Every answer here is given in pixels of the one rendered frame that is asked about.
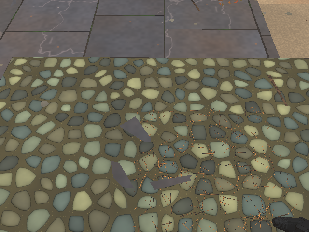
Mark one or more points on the right robot hand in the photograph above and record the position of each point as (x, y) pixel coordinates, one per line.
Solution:
(291, 224)

